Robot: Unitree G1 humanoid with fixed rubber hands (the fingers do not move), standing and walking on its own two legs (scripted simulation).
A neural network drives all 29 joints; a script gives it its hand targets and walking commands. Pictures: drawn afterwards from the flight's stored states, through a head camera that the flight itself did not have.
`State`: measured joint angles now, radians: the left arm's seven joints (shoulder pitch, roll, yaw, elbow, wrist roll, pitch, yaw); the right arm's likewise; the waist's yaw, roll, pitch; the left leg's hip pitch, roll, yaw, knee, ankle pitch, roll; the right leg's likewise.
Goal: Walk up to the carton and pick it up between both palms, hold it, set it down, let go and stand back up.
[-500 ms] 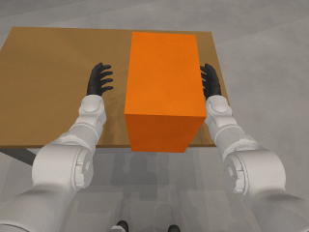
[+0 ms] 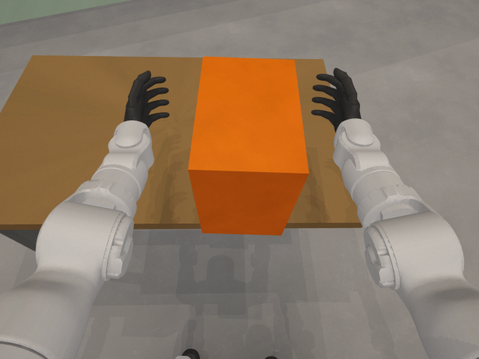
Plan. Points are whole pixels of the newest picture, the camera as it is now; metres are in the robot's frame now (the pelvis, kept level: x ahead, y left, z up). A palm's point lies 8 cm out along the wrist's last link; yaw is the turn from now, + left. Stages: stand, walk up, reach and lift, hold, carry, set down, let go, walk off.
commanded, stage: set down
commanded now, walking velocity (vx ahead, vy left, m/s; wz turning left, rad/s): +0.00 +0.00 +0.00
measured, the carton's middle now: (245, 152) +0.49 +0.02 +0.00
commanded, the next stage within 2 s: none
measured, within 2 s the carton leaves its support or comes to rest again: neither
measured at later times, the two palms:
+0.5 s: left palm (124, 97) +0.45 +0.20 +0.16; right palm (356, 89) +0.48 -0.13 +0.18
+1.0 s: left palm (117, 172) +0.38 +0.22 +0.07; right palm (348, 167) +0.41 -0.14 +0.08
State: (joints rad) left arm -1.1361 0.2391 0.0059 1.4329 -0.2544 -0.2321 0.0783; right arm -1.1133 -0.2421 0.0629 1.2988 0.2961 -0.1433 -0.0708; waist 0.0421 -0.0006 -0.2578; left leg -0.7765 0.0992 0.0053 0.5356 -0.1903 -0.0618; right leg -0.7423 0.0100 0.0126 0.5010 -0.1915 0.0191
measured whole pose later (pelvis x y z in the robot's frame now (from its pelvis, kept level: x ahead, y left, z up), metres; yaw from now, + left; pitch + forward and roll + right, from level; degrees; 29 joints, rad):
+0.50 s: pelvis +0.00 +0.00 +0.02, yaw +1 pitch +15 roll -1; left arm -1.12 0.24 0.04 1.25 -0.20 0.02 0.10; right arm -1.14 -0.26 0.08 1.23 0.36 0.04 -0.11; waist 0.04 -0.01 -0.18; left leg -0.53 0.10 0.00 0.42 -0.16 -0.06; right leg -0.48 0.01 0.00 0.38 -0.16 0.02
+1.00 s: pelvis +0.00 +0.00 +0.02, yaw +1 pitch +11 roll -1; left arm -0.65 0.20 0.08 0.94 -0.15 -0.12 0.06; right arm -0.69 -0.19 0.07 0.98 0.29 -0.16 -0.11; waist 0.04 -0.02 -0.11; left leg -0.45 0.09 0.00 0.43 -0.17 -0.06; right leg -0.41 0.00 0.00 0.40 -0.18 0.02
